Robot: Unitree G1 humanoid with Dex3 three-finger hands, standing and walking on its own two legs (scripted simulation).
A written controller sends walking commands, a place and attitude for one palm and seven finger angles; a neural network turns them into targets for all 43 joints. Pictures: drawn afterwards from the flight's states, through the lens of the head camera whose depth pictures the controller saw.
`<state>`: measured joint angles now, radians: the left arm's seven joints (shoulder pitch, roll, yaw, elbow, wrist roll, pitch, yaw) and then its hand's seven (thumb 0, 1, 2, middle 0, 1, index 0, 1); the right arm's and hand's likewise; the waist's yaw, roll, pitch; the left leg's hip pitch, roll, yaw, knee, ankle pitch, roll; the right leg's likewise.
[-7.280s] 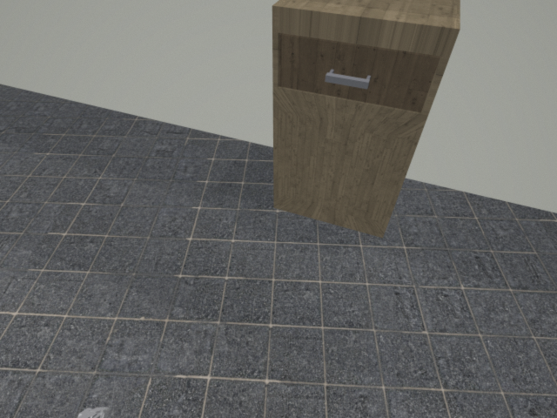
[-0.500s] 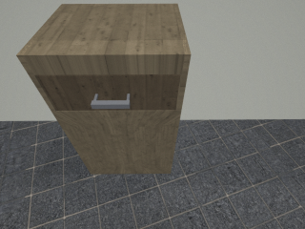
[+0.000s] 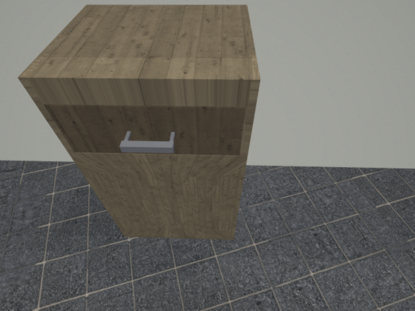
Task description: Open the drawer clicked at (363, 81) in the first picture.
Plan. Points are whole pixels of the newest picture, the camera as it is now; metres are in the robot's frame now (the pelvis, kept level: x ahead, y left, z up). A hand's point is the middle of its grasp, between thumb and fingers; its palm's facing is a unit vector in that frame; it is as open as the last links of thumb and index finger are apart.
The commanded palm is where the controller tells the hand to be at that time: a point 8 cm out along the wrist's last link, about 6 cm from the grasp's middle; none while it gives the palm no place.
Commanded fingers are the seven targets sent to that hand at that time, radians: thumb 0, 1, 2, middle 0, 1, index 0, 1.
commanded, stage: come to a stop and stand still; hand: left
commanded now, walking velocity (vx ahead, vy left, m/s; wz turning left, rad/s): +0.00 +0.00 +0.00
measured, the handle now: (149, 141) +0.52 +0.21 -0.01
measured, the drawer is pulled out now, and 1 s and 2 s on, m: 0.00 0.00 0.00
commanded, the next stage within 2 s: none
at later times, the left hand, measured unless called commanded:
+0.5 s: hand out of the picture -0.03 +0.20 -0.17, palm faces +0.04 -0.98 -0.21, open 7.4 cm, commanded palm none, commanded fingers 0.00 0.90 0.90 -0.20 -0.30 -0.20 -0.30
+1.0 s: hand out of the picture -0.10 +0.23 -0.17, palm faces +0.05 -0.98 -0.17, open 7.4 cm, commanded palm none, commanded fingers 0.00 0.90 0.90 -0.20 -0.30 -0.20 -0.30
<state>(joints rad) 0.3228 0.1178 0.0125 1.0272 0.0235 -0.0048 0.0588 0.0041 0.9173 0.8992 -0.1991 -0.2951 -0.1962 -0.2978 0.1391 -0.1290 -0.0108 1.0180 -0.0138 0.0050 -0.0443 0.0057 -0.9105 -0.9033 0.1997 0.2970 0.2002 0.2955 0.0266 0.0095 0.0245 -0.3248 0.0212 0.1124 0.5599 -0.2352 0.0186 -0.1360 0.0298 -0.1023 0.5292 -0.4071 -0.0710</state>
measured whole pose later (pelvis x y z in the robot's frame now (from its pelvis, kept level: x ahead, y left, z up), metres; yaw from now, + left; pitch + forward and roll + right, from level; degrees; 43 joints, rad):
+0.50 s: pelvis -0.03 +0.02 +0.00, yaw +2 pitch -2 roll -1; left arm 0.34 0.15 -0.01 0.98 0.02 0.01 0.04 0.00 0.91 0.90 -0.20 -0.30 -0.20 -0.30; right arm 0.35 -0.17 0.00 0.98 -0.03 0.01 -0.04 0.01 -0.91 -0.90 0.20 0.30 0.20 0.30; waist -0.02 0.03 0.04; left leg -0.34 0.01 0.04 0.61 -0.24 0.03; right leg -0.14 0.03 -0.14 0.55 -0.38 -0.06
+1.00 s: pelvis -0.07 +0.07 +0.01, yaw +1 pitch -2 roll -2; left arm 0.44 0.15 0.00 1.00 0.02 0.02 0.04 0.00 0.91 0.90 -0.20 -0.29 -0.19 -0.30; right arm 0.31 -0.16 -0.01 1.01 -0.02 0.02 -0.02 0.01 -0.92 -0.90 0.20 0.30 0.20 0.30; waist 0.00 -0.01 -0.01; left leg -0.31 -0.03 0.09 0.45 -0.12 0.09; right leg -0.16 -0.02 -0.10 0.47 -0.27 0.00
